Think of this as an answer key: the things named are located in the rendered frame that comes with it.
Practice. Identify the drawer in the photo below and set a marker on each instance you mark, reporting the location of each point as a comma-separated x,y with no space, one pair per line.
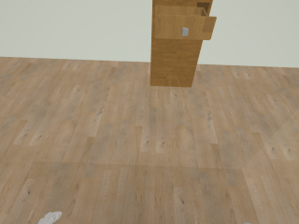
170,20

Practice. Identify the cabinet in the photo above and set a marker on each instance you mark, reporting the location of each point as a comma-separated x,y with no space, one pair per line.
173,61

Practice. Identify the handle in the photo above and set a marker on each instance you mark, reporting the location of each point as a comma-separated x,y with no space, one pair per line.
184,31

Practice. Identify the robot left hand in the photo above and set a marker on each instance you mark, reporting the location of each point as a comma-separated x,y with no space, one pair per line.
50,218

